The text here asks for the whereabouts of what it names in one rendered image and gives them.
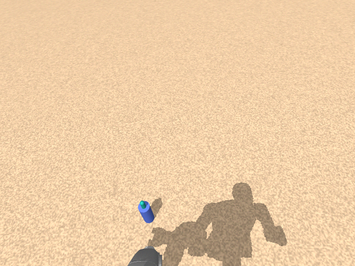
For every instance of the bottle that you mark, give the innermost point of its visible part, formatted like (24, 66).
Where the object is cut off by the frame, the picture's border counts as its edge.
(146, 212)

